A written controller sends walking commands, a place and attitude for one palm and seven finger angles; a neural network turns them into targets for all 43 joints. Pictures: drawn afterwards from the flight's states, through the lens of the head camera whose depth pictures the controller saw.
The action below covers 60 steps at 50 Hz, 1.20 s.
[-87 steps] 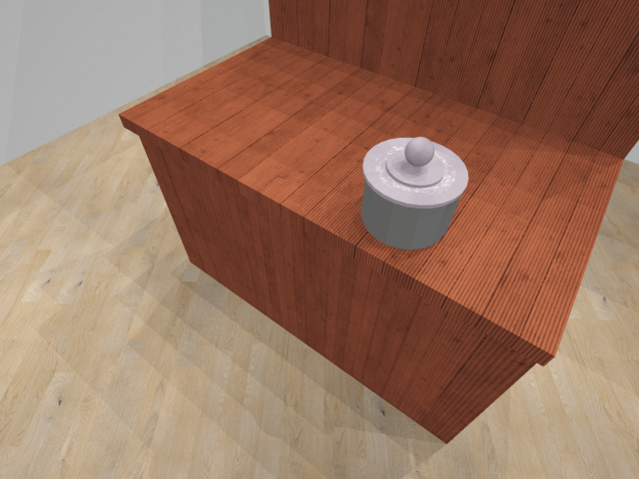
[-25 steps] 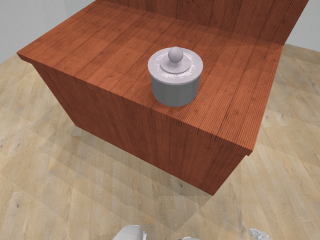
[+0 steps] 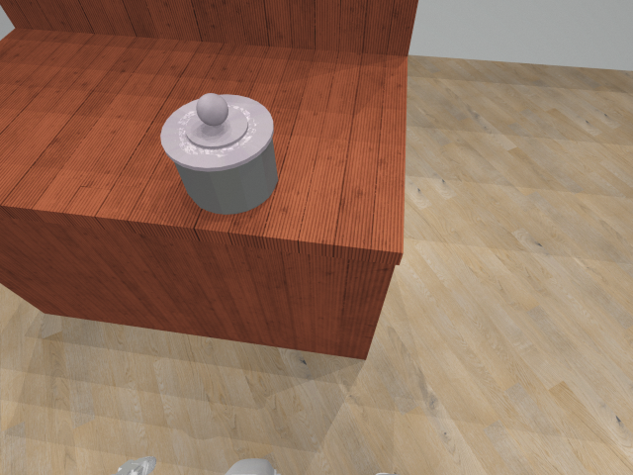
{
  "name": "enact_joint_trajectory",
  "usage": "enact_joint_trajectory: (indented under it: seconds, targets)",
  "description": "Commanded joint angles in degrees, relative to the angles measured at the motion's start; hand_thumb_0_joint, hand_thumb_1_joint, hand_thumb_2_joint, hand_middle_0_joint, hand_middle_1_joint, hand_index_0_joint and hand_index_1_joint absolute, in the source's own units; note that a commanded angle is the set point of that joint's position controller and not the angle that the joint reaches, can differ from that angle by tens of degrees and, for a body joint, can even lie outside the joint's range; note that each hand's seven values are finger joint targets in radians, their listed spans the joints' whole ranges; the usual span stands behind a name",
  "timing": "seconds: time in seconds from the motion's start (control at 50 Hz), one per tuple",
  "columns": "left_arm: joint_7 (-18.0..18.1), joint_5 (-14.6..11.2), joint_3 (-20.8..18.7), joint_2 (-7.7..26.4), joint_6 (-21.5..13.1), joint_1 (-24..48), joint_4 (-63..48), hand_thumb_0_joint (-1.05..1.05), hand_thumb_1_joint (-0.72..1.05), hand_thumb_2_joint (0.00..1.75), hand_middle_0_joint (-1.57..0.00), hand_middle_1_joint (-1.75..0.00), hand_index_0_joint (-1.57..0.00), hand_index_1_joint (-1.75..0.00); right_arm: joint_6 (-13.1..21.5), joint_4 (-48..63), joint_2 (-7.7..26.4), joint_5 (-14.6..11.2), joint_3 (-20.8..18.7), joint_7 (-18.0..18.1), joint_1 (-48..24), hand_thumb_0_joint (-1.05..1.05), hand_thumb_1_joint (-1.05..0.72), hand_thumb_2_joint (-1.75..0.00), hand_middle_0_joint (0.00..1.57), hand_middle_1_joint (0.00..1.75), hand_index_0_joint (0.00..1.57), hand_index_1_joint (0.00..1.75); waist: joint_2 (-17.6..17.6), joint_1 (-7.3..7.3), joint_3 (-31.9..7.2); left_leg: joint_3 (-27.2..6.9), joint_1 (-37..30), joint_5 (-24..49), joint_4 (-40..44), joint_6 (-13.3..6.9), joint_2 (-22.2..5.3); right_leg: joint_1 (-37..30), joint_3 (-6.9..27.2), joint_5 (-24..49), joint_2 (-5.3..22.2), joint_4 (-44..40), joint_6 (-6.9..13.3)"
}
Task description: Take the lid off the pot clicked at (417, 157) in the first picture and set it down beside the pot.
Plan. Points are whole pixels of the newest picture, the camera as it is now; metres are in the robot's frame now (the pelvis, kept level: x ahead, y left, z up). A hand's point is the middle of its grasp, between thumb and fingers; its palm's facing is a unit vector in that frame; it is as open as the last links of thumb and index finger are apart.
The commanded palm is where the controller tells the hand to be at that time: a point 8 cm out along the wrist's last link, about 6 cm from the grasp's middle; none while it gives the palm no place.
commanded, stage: take the last steps up to it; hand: left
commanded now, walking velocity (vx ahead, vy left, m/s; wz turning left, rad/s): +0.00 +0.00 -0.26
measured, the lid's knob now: (212, 109) +0.61 +0.21 +0.08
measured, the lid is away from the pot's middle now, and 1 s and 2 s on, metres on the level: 0.00 0.00 0.00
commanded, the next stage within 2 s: come to a stop and stand still in 0.22 s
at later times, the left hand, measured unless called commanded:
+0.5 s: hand (194, 456) +0.15 +0.19 -0.15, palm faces -0.06 -0.98 -0.20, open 7.3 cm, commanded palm none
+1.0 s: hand out of the picture +0.07 +0.21 -0.16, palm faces -0.04 -0.97 -0.23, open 7.3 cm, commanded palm none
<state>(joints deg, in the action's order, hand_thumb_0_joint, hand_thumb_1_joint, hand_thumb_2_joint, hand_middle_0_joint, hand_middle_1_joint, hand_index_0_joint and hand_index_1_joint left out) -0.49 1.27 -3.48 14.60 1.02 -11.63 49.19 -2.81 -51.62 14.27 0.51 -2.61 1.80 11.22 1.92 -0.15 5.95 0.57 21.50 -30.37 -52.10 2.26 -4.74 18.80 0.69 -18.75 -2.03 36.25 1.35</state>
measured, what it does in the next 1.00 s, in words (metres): steps on the spot: left foot, then right foot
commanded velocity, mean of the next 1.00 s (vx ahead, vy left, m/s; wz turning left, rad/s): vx -0.01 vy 0.03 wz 0.01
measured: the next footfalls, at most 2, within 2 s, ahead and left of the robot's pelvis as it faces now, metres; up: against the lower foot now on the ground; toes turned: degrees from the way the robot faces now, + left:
left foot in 0.20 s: +0.07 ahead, +0.12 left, +0.00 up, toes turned +0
right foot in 0.48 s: +0.08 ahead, -0.10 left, +0.00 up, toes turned -5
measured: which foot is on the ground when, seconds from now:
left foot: up 0.00-0.18, down 0.20-1.00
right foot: down 0.00-0.22, up 0.24-0.46, down 0.48-1.00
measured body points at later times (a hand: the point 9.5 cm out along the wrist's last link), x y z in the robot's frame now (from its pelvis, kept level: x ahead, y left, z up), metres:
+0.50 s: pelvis +0.05 +0.02 +0.01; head +0.08 +0.02 +0.46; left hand +0.16 +0.24 -0.14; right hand -0.01 -0.19 -0.14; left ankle +0.03 +0.12 -0.72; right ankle +0.04 -0.09 -0.73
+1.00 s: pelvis +0.03 +0.02 +0.01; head +0.04 +0.02 +0.46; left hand +0.07 +0.26 -0.14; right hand +0.08 -0.22 -0.14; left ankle +0.03 +0.12 -0.72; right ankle +0.04 -0.09 -0.72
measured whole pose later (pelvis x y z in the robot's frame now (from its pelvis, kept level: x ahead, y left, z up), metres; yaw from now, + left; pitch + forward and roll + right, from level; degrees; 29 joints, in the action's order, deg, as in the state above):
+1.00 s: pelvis +0.03 +0.02 +0.01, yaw -3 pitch +0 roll +0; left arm 1.8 1.4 0.4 10.4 0.8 -16.4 57.4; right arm -0.6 -53.9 11.8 0.7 -1.1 0.8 14.6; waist 1.0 -0.3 0.4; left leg 3.1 13.8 -18.6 -32.5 -1.7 0.3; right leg 16.3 -1.8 -16.1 0.6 32.6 0.5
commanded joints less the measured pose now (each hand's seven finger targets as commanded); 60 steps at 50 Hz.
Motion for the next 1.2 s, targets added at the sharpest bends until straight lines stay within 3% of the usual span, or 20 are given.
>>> enact_joint_trajectory:
  seconds: [0.0,0.04,0.14,0.16,0.2,0.24,0.28,0.32,0.38,0.42,0.46,0.48,0.56,0.76,0.78,0.8,0.82,0.88,1.02,1.18]
  targets:
    - [1.9,0.0,-2.4,9.0,-0.3,-2.6,-2.8,0.00,0.90,0.90,-0.20,-0.30,-0.20,-0.30,2.2,3.7,4.2,0.1,-0.9,0.3,0.7,0.00,-0.90,-0.90,0.20,0.30,0.20,0.30,-10.2,-0.27,-10.7,-1.0,8.4,0.6,-6.8,0.5,0.5,-13.8,16.5,37.3,15.5,-11.7,11.7]
    - [1.9,0.1,-2.2,9.2,-0.4,-1.8,-2.2,0.00,0.90,0.90,-0.20,-0.30,-0.20,-0.30,2.1,2.2,3.0,-0.1,-0.6,0.0,2.6,0.00,-0.90,-0.90,0.20,0.30,0.20,0.30,-9.7,0.00,-11.0,0.8,3.3,3.4,0.6,0.5,1.6,-11.2,14.9,34.4,14.7,-12.4,10.9]
    - [1.6,0.0,-1.3,8.4,-0.4,0.8,-0.7,0.00,0.90,0.90,-0.20,-0.30,-0.20,-0.30,3.2,-1.5,1.7,0.4,0.0,-0.7,9.6,0.00,-0.90,-0.90,0.20,0.30,0.20,0.30,-8.9,2.21,-6.7,2.6,-12.6,14.8,21.5,-0.6,3.9,1.0,13.6,1.5,11.6,-15.6,6.2]
    - [1.4,-0.1,-0.9,6.6,0.0,0.8,-0.6,0.00,0.90,0.90,-0.20,-0.30,-0.20,-0.30,3.7,-2.1,3.0,0.7,0.0,-0.7,11.2,0.00,-0.90,-0.90,0.20,0.30,0.20,0.30,-3.8,2.59,-4.8,-0.2,-15.5,12.0,26.4,-1.6,2.6,5.7,12.1,-6.5,8.7,-12.4,4.7]
    - [0.8,-0.2,0.0,1.8,0.1,0.1,-1.7,0.00,0.90,0.90,-0.20,-0.30,-0.20,-0.30,3.6,-1.6,9.4,1.8,-0.9,-0.4,13.8,0.00,-0.90,-0.90,0.20,0.30,0.20,0.30,13.3,2.77,-2.3,-22.3,-10.5,-4.5,41.7,-10.5,-12.5,10.5,-1.8,-13.2,-2.0,6.8,-0.3]
    - [0.9,0.8,-0.3,3.1,-0.5,1.7,-1.1,0.00,0.90,0.90,-0.20,-0.30,-0.20,-0.30,4.1,-2.3,7.7,1.6,-0.5,-0.3,13.4,0.00,-0.90,-0.90,0.20,0.30,0.20,0.30,12.1,2.12,-0.6,-27.8,-8.7,-1.0,44.5,-14.9,-14.1,14.5,0.4,-13.5,0.9,22.8,0.1]
    - [0.3,0.4,-0.1,1.7,-1.2,1.5,0.3,0.00,0.90,0.90,-0.20,-0.30,-0.20,-0.30,4.7,-2.2,4.8,1.4,0.4,-0.1,10.3,0.00,-0.90,-0.90,0.20,0.30,0.20,0.30,4.8,0.70,-2.1,-17.3,-10.4,14.6,41.1,-13.9,-9.6,12.8,-0.6,-9.1,3.6,22.6,-0.1]
    - [0.3,-0.2,1.0,-0.6,-1.2,0.9,1.5,0.00,0.90,0.90,-0.20,-0.30,-0.20,-0.30,5.1,-3.5,3.6,1.2,0.9,0.3,10.5,0.00,-0.90,-0.90,0.20,0.30,0.20,0.30,3.8,0.60,-4.9,-9.9,-12.7,33.2,37.6,-12.8,-7.7,7.3,-2.6,-7.5,4.0,14.3,-1.1]
    - [1.3,-1.0,1.7,-1.9,-1.2,-0.4,3.4,0.00,0.90,0.90,-0.20,-0.30,-0.20,-0.30,5.0,-6.6,2.7,0.8,1.4,1.1,12.2,0.00,-0.90,-0.90,0.20,0.30,0.20,0.30,3.1,0.58,-7.3,-6.5,-14.6,54.0,31.8,-11.1,-7.0,-2.4,-3.0,-1.6,3.3,-1.4,-1.8]
    - [1.9,-1.1,1.4,-0.4,-1.6,-4.3,5.7,0.00,0.90,0.90,-0.20,-0.30,-0.20,-0.30,4.7,-7.9,1.9,0.0,1.2,1.3,12.1,0.00,-0.90,-0.90,0.20,0.30,0.20,0.30,1.8,-0.81,-8.7,-5.2,-13.4,49.2,28.5,-7.6,-5.4,-10.4,-2.1,10.9,4.0,-13.6,-1.7]
    - [2.6,-0.9,1.0,2.8,-2.2,-5.7,7.3,0.00,0.90,0.90,-0.20,-0.30,-0.20,-0.30,4.6,-8.0,-0.8,-0.6,1.3,1.1,11.8,0.00,-0.90,-0.90,0.20,0.30,0.20,0.30,-2.4,-0.23,-7.2,-2.6,-6.0,33.1,28.4,-3.1,-1.8,-15.4,6.6,32.8,11.8,-11.7,1.3]
    - [2.7,-0.8,1.1,3.1,-2.0,-5.3,7.3,0.00,0.90,0.90,-0.20,-0.30,-0.20,-0.30,4.3,-8.1,-1.4,-0.5,1.1,0.9,11.6,0.00,-0.90,-0.90,0.20,0.30,0.20,0.30,-0.6,0.18,-5.7,-2.4,-6.4,29.2,30.0,-2.2,-0.8,-12.3,6.4,35.1,13.2,-9.9,2.3]
    - [3.3,-0.6,0.5,3.0,-1.8,-5.2,7.9,0.00,0.90,0.90,-0.20,-0.30,-0.20,-0.30,2.8,-8.9,-1.0,-0.2,0.1,1.0,10.5,0.00,-0.90,-0.90,0.20,0.30,0.20,0.30,-7.6,0.35,-8.0,-0.1,-8.7,30.6,26.1,-1.7,-0.5,-11.7,7.2,41.3,12.4,-8.4,3.0]
    - [3.2,-0.2,0.6,2.2,-0.9,-3.5,7.4,0.00,0.90,0.90,-0.20,-0.30,-0.20,-0.30,1.9,-7.0,-0.2,0.1,-0.3,0.6,6.3,0.00,-0.90,-0.90,0.20,0.30,0.20,0.30,-3.0,0.69,-7.2,-1.6,-12.0,27.1,26.6,-3.2,-1.5,-4.7,6.1,21.5,9.4,-10.7,2.0]
    - [5.1,-0.4,1.1,2.9,-1.7,-9.0,8.6,0.00,0.90,0.90,-0.20,-0.30,-0.20,-0.30,3.2,-2.3,2.6,-0.7,-0.6,-0.2,0.9,0.00,-0.90,-0.90,0.20,0.30,0.20,0.30,1.1,-1.05,-6.4,1.5,-8.2,24.4,17.5,-1.8,-1.9,-7.3,7.1,36.1,12.3,-9.9,0.8]
    - [4.6,-0.3,1.0,6.0,-2.4,-6.1,5.7,0.00,0.90,0.90,-0.20,-0.30,-0.20,-0.30,2.8,-1.2,-1.2,-0.4,0.1,-0.6,4.3,0.00,-0.90,-0.90,0.20,0.30,0.20,0.30,-2.9,1.19,-10.5,0.6,-5.5,11.3,19.0,-2.0,2.3,-9.2,11.4,25.1,15.2,-10.9,4.0]
    - [4.2,-0.2,1.2,5.5,-2.4,-3.9,4.8,0.00,0.90,0.90,-0.20,-0.30,-0.20,-0.30,2.7,-1.2,-1.1,-0.3,0.4,-0.8,5.4,0.00,-0.90,-0.90,0.20,0.30,0.20,0.30,-2.8,1.87,-9.9,0.6,-8.2,10.0,21.1,-2.3,2.1,-4.7,10.7,10.9,15.0,-12.6,5.3]
    - [3.2,-0.2,2.0,3.3,-1.3,-3.0,3.3,0.00,0.90,0.90,-0.20,-0.30,-0.20,-0.30,3.3,0.6,1.6,0.7,0.6,-1.0,4.9,0.00,-0.90,-0.90,0.20,0.30,0.20,0.30,6.7,1.20,-2.7,-6.6,-4.1,13.4,29.0,-5.1,-2.2,0.8,3.3,-1.9,6.5,-8.7,2.0]
    - [2.4,-0.2,3.0,2.5,-1.6,-5.6,4.4,0.00,0.90,0.90,-0.20,-0.30,-0.20,-0.30,3.7,0.9,3.6,0.3,1.3,-1.1,3.9,0.00,-0.90,-0.90,0.20,0.30,0.20,0.30,-2.3,0.29,-1.3,-6.1,-2.8,7.6,32.3,-5.2,-0.8,-1.6,4.0,-0.8,6.5,-11.5,0.9]
    - [2.3,-0.5,2.9,2.6,-2.3,-5.9,6.2,0.00,0.90,0.90,-0.20,-0.30,-0.20,-0.30,4.6,-3.0,2.5,0.1,1.9,-0.8,4.9,0.00,-0.90,-0.90,0.20,0.30,0.20,0.30,-3.7,0.41,-4.4,-4.5,-8.1,18.2,31.0,-4.8,-0.3,-3.3,4.2,5.7,7.7,-12.5,0.6]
